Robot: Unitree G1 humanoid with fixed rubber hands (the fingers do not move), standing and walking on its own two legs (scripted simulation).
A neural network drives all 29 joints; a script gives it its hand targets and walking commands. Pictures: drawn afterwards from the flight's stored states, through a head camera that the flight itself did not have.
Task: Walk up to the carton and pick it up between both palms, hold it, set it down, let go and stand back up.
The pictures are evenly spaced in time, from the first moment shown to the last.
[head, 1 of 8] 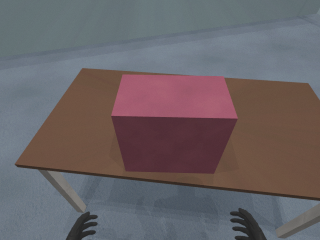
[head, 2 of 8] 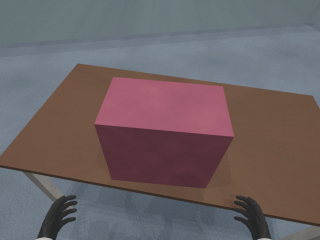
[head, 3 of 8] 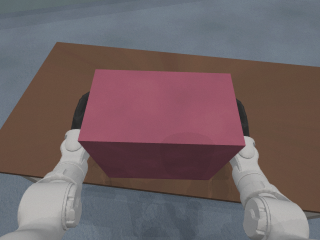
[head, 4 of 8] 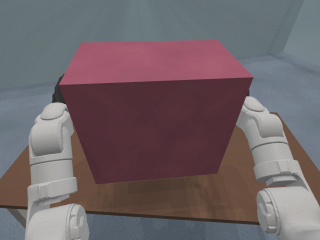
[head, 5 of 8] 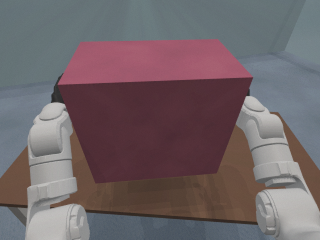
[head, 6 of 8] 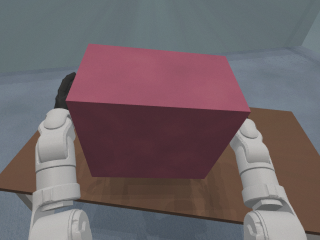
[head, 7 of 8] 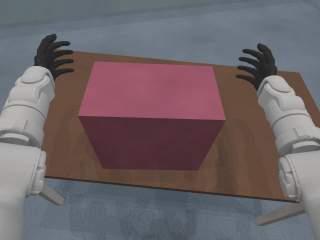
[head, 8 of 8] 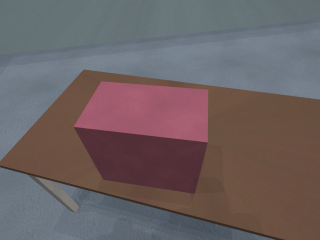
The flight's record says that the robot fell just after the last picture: no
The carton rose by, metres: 0.23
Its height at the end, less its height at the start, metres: +0.00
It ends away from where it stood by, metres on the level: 0.02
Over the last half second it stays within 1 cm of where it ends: yes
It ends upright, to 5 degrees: yes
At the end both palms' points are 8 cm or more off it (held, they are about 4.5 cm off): yes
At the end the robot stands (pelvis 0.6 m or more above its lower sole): yes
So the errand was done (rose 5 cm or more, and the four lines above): yes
